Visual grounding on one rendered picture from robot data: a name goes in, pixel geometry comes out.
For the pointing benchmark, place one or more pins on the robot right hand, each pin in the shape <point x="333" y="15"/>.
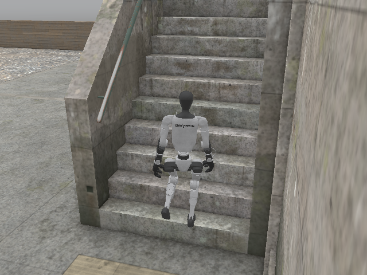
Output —
<point x="210" y="164"/>

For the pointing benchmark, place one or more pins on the right robot forearm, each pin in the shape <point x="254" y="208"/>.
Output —
<point x="208" y="153"/>

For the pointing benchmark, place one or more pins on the robot left hand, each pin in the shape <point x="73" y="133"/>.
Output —
<point x="156" y="169"/>

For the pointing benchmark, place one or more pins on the right robot thigh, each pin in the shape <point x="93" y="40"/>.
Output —
<point x="197" y="166"/>

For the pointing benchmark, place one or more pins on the robot head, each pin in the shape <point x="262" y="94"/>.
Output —
<point x="185" y="99"/>

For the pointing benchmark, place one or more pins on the left robot forearm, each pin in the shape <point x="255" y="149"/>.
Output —
<point x="159" y="154"/>

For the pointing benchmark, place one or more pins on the right robot upper arm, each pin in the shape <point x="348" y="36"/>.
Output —
<point x="202" y="121"/>

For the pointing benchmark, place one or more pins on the left robot upper arm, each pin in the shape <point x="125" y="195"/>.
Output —
<point x="164" y="130"/>

